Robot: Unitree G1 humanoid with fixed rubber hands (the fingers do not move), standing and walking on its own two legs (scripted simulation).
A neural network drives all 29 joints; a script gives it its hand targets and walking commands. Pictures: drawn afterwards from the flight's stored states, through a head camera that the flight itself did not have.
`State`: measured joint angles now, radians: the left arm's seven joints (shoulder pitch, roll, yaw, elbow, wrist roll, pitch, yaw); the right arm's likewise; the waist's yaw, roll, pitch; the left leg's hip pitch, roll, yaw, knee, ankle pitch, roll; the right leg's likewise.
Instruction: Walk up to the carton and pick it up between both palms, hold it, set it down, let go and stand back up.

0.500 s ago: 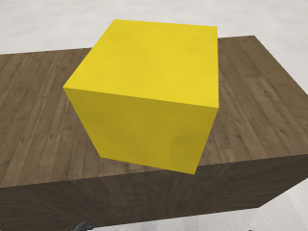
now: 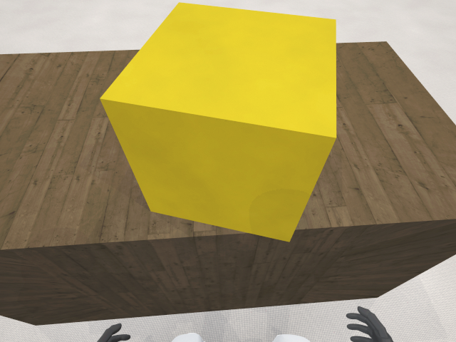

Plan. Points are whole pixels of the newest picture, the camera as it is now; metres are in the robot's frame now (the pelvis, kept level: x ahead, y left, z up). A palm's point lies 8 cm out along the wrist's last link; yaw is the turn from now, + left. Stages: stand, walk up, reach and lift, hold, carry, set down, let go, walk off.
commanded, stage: reach and lift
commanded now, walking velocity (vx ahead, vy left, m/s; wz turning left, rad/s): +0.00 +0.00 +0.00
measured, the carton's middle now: (235, 124) +0.46 +0.01 +0.11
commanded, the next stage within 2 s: none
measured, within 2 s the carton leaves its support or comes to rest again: neither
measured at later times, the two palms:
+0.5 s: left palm (87, 330) +0.15 +0.26 -0.05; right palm (385, 341) +0.13 -0.21 -0.03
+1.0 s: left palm (58, 299) +0.19 +0.29 +0.01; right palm (373, 303) +0.17 -0.19 +0.02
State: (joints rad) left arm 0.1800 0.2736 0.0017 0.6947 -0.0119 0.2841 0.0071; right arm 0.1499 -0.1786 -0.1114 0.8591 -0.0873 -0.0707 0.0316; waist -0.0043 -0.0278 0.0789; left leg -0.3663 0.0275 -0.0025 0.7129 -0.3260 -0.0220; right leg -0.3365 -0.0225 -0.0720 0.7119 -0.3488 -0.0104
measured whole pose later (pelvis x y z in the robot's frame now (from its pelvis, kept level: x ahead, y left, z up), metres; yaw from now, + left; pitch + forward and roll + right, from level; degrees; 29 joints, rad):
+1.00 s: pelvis +0.03 +0.03 +0.03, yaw -4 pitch -6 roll -1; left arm 0.39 0.36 0.04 0.12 -0.24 0.06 -0.07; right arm 0.45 -0.10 -0.05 0.11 0.15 0.00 -0.10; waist 0.07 -0.02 0.09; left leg -0.05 0.02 0.08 0.39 -0.24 0.02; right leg -0.01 -0.01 0.01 0.32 -0.20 0.03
